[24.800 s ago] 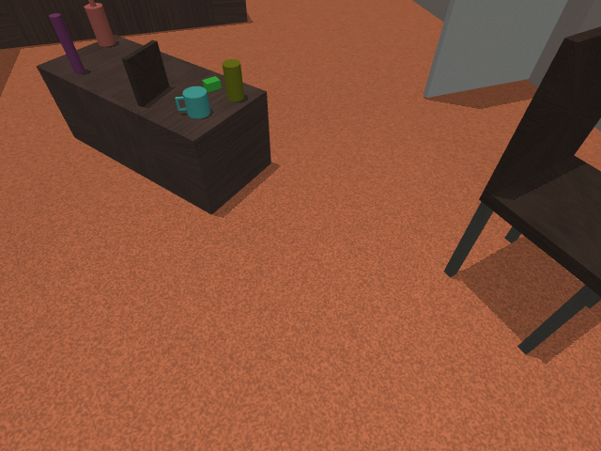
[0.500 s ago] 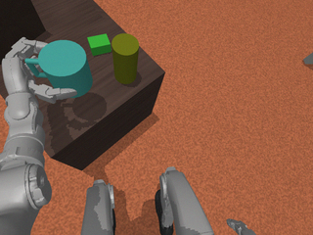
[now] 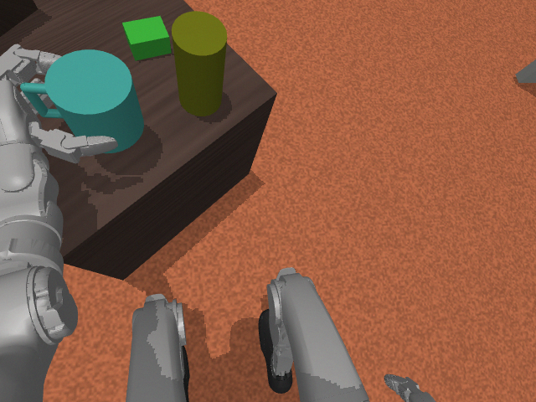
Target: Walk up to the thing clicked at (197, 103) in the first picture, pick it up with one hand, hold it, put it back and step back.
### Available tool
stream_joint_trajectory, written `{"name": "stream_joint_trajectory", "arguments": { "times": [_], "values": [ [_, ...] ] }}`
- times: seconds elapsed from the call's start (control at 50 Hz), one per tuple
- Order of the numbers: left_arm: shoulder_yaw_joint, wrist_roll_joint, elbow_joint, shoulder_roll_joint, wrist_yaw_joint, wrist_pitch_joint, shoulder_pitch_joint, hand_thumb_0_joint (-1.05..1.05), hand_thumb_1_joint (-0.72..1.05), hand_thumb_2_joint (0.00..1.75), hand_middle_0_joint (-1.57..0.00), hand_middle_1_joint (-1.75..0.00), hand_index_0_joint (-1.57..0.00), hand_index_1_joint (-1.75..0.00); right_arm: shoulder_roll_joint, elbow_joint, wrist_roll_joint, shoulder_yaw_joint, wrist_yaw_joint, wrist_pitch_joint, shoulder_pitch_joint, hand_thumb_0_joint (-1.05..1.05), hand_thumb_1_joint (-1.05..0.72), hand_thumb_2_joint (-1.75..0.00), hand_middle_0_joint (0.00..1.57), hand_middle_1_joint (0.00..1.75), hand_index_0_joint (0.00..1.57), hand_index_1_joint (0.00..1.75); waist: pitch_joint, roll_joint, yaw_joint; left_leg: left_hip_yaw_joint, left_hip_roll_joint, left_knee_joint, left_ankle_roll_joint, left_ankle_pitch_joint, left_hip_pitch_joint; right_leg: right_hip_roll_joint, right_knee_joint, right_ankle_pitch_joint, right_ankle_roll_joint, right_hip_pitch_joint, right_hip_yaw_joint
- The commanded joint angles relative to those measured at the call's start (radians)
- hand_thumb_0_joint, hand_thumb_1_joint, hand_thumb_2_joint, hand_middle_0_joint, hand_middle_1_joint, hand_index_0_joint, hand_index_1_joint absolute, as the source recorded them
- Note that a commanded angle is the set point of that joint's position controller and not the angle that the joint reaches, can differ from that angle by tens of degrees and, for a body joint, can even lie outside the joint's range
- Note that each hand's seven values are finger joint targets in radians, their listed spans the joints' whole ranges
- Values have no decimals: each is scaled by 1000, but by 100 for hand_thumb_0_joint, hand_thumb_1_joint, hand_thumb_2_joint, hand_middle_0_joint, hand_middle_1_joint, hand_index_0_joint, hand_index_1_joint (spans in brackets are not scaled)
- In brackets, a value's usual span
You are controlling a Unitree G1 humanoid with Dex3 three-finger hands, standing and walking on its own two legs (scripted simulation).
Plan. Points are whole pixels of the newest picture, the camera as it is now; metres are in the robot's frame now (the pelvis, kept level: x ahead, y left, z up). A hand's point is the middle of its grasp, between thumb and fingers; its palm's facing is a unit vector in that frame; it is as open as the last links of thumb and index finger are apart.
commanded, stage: lower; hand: left
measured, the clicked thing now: (86, 103) +0.53 +0.17 -0.01
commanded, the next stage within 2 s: loosen in 0.76 s
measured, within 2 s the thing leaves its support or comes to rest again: rests again in 0.58 s
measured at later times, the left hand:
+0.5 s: hand (78, 119) +0.54 +0.19 -0.06, palm faces +0.18 -0.98 -0.06, open 11.8 cm
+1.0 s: hand (77, 120) +0.55 +0.20 -0.08, palm faces +0.17 -0.98 -0.05, open 11.7 cm
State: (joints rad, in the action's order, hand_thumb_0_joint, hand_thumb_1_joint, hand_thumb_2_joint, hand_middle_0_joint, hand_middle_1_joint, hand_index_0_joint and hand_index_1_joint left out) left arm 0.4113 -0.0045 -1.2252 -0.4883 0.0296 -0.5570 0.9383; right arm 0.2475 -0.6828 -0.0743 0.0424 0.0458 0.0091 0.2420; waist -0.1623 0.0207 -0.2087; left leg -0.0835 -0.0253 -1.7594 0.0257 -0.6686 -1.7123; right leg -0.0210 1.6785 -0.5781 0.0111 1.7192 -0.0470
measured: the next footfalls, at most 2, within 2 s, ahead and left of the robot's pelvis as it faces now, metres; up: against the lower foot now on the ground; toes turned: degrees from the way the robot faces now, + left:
none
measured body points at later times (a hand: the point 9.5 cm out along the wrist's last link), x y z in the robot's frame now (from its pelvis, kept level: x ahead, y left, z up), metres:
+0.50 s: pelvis -0.01 +0.00 -0.06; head +0.21 +0.03 +0.33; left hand +0.53 +0.25 -0.06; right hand +0.03 -0.27 -0.18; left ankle +0.05 +0.13 -0.50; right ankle +0.08 -0.13 -0.50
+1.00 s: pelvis -0.02 +0.00 -0.08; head +0.20 +0.04 +0.31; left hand +0.53 +0.25 -0.07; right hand +0.01 -0.27 -0.19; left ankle +0.05 +0.13 -0.50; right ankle +0.08 -0.13 -0.50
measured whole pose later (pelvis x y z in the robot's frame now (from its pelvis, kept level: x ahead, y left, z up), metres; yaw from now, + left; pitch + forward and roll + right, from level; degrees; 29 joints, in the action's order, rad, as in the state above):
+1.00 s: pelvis -0.02 +0.00 -0.08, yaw +0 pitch +37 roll -5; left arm 0.43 0.03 -1.22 -0.57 0.03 -0.48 1.07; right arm 0.27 -0.65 -0.08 0.06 0.04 0.04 0.24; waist -0.14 0.03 -0.24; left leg -0.09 0.00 -2.03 0.02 -0.70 -1.98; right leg -0.03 1.95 -0.60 0.02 1.98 -0.03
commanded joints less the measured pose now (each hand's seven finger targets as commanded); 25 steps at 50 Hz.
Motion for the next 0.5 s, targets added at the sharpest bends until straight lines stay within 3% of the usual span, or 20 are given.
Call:
{"name": "stream_joint_trajectory", "arguments": {
  "times": [0.0, 0.04, 0.06, 0.08, 0.1, 0.12, 0.18, 0.24, 0.28, 0.3, 0.34, 0.36, 0.44, 0.48],
  "values": [
    [38, -21, 304, -259, -5, -119, 513, 0, -9, 128, -134, -149, -134, -150, 200, 37, -10, -61, -5, -14, 179, 0, -96, -92, 20, 30, 20, 30, -737, 219, 5, 24, 19, 162, -41, 310, 393, 19, -124, 264, -53, -386, 15],
    [30, -27, 313, -255, -1, -119, 529, 0, -8, 127, -133, -148, -133, -149, 201, 35, -10, -59, -5, -12, 178, 0, -96, -92, 20, 30, 20, 30, -756, 235, -1, 26, 20, 146, -40, 314, 400, 19, -110, 266, -53, -374, 16],
    [10, -32, 245, -211, 5, -108, 479, 0, -8, 127, -132, -147, -133, -148, 207, 36, -9, -57, -4, -10, 173, 0, -96, -92, 20, 30, 20, 30, -744, 226, -4, 17, 19, 140, -38, 340, 415, 17, -99, 279, -55, -347, 9],
    [27, -26, 337, -258, 2, -119, 539, 0, -8, 128, -131, -146, -131, -148, 209, 33, -11, -57, -3, -9, 183, 0, -96, -92, 20, 30, 20, 30, -775, 271, -2, 16, 18, 139, -33, 364, 431, 18, -82, 286, -59, -335, 6],
    [38, -21, 340, -284, -1, -117, 551, 0, -8, 127, -129, -145, -130, -146, 215, 29, -12, -60, -4, -6, 179, 0, -96, -92, 20, 30, 20, 30, -787, 298, 13, 13, 16, 139, -29, 370, 472, 16, -72, 271, -61, -303, 5],
    [27, -16, 299, -269, 0, -109, 528, 0, -8, 127, -129, -144, -129, -146, 214, 29, -13, -58, -4, -4, 174, 0, -96, -92, 20, 30, 20, 30, -767, 304, 6, 10, 14, 131, -28, 369, 464, 16, -63, 262, -63, -278, 2],
    [19, -26, 287, -227, -6, -101, 524, 0, -12, 127, -130, -145, -130, -147, 207, 27, -11, -54, -2, 1, 176, 0, -96, -92, 20, 30, 20, 30, -737, 268, -5, 17, 18, 118, -30, 322, 404, 16, -54, 242, -59, -283, 0],
    [34, -20, 268, -253, -14, -85, 518, 0, -15, 126, -129, -144, -129, -146, 215, 29, -9, -56, -2, 4, 176, 0, -95, -92, 20, 30, 20, 30, -722, 243, -5, 20, 19, 101, -35, 297, 355, 16, -44, 227, -57, -274, -2],
    [17, -12, 243, -226, -11, -75, 505, 0, -12, 128, -128, -144, -129, -146, 213, 30, -9, -52, -2, 7, 177, 0, -94, -92, 20, 30, 20, 30, -688, 230, -21, 16, 20, 88, -36, 304, 333, 13, -29, 232, -57, -250, -6],
    [40, -7, 237, -252, -17, -76, 511, 0, -11, 128, -129, -146, -130, -147, 215, 27, -12, -53, -4, 8, 182, 0, -95, -92, 20, 30, 20, 30, -694, 205, -21, 24, 22, 70, -42, 290, 293, 12, -29, 237, -52, -273, -1],
    [32, -8, 214, -237, -11, -70, 498, 0, -12, 128, -130, -146, -130, -147, 215, 28, -9, -51, -2, 7, 182, 0, -94, -91, 20, 30, 20, 30, -674, 179, -23, 26, 21, 53, -45, 279, 264, 13, -18, 231, -50, -256, 1],
    [32, -14, 212, -229, -5, -71, 511, 0, -12, 129, -130, -147, -131, -148, 213, 33, -9, -51, -4, 9, 177, 0, -94, -91, 20, 30, 20, 30, -669, 161, -37, 31, 23, 42, -49, 254, 230, 13, -17, 223, -46, -263, 2],
    [78, -4, 252, -322, -4, -72, 547, 0, -11, 128, -130, -147, -131, -148, 219, 39, -13, -49, -4, 11, 186, 0, -94, -91, 20, 30, 20, 30, -709, 183, -11, 45, 26, 20, -49, 235, 203, 11, 7, 212, -44, -284, 13],
    [62, 1, 263, -311, -8, -71, 585, 0, -12, 128, -131, -147, -132, -149, 215, 45, -16, -48, -2, 12, 179, 0, -94, -91, 20, 30, 20, 30, -725, 189, -25, 47, 26, 8, -49, 206, 183, 12, 14, 191, -43, -284, 18]
  ]
}}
